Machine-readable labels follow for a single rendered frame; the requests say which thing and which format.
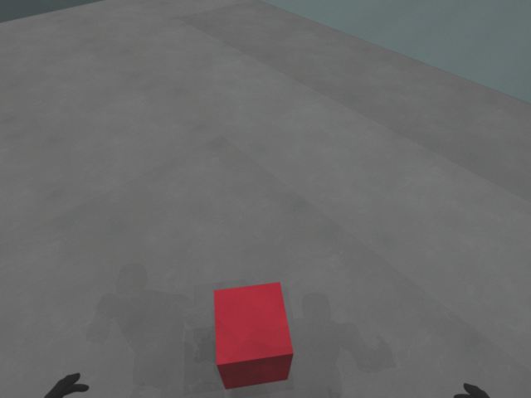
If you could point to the left robot hand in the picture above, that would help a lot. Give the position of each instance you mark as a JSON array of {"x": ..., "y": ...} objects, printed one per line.
[{"x": 66, "y": 386}]

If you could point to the carton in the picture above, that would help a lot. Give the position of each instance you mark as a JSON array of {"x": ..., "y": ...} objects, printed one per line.
[{"x": 253, "y": 342}]

